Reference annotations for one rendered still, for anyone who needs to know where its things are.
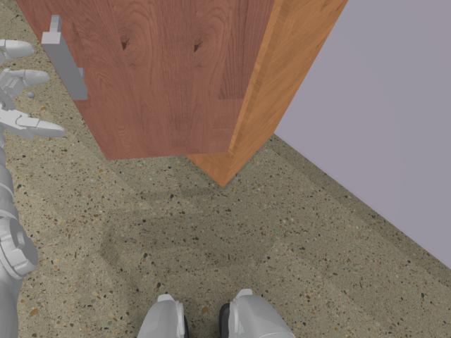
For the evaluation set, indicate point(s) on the left robot forearm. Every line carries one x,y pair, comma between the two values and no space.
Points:
6,186

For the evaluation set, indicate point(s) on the handle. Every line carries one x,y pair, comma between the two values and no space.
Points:
59,54

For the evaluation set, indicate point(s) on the robot left thigh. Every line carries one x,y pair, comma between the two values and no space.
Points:
165,319

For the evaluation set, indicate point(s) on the left robot hand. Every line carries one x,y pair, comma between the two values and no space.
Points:
11,85

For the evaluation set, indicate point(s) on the cupboard door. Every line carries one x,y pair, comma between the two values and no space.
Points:
164,77

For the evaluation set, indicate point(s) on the robot right thigh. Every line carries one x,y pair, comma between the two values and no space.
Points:
254,317

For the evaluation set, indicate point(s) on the robot left upper arm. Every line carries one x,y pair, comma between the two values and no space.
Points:
18,256

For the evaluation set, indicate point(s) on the robot thigh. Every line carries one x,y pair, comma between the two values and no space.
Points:
254,317
165,319

